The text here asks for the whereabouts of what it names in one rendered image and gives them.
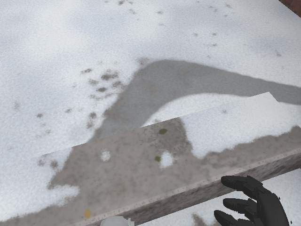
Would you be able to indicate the left robot thigh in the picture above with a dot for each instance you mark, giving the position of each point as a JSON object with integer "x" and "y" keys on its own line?
{"x": 117, "y": 221}

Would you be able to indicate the right robot hand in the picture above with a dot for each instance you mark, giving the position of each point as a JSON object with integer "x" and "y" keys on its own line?
{"x": 267, "y": 211}

